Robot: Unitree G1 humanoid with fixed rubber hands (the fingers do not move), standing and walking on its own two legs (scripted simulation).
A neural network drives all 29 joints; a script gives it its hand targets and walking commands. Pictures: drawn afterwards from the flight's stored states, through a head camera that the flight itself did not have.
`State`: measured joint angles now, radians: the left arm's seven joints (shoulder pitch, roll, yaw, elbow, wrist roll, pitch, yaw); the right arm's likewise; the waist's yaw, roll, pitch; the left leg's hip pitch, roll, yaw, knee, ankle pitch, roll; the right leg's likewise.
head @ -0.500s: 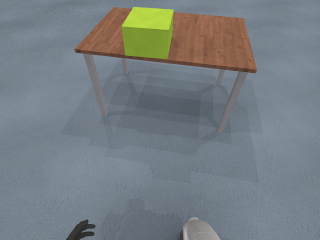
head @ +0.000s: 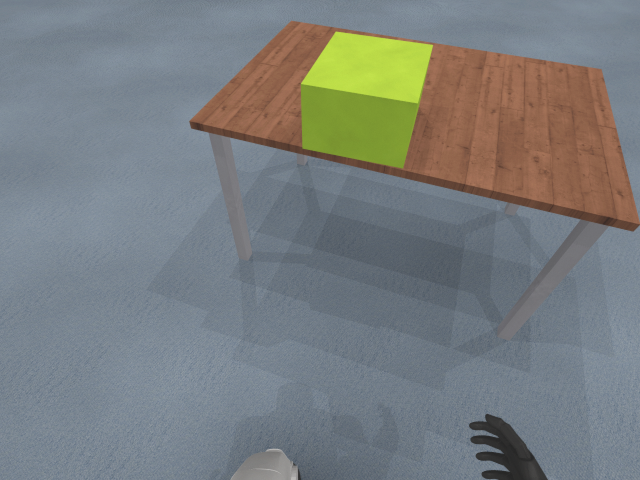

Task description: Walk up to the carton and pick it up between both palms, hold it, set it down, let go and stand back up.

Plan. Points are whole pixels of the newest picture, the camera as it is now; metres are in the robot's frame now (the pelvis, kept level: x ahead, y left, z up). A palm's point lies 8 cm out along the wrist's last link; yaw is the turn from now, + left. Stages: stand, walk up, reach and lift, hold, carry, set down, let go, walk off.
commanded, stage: walk up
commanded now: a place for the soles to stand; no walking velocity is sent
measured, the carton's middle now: (367, 96) +0.95 -0.05 -0.04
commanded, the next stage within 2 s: none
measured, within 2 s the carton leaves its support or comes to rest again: neither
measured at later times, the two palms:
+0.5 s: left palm (209, 335) +0.32 +0.21 -0.09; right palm (555, 476) +0.16 -0.29 -0.12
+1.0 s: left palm (193, 305) +0.38 +0.26 -0.12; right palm (467, 267) +0.48 -0.23 -0.10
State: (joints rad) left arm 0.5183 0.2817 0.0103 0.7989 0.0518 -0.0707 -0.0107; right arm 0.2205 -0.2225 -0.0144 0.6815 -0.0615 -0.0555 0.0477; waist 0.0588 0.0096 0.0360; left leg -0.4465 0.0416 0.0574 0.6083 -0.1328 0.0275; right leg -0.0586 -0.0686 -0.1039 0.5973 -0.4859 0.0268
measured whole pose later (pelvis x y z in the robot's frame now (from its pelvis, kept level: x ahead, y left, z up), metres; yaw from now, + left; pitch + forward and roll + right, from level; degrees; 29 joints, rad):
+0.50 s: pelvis +0.20 -0.03 +0.00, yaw -1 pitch -2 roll +0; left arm 0.30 0.23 0.01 0.69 0.05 -0.07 -0.01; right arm 0.51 -0.26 -0.01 0.85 -0.05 -0.04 0.02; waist -0.04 0.02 0.03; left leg -0.20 0.04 0.02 0.81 -0.49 0.02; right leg -0.37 -0.02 -0.07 0.66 -0.26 -0.03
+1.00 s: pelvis +0.38 +0.01 +0.00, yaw +1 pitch -3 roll +0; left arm 0.44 0.25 -0.01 0.76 0.03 -0.01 0.01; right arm 0.24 -0.20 -0.01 0.76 -0.01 -0.01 -0.02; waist 0.01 -0.02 0.08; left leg -0.37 0.02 0.09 0.62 -0.18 0.04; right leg -0.34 -0.03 -0.01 1.11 -0.58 -0.01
